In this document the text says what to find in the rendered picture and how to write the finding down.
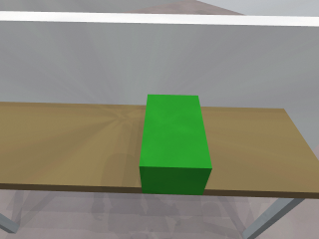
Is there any carton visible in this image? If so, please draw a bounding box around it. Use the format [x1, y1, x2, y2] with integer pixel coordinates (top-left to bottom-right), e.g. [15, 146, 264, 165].
[139, 94, 212, 195]

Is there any table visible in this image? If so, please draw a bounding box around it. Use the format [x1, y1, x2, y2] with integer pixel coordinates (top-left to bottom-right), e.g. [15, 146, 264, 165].
[0, 102, 319, 239]

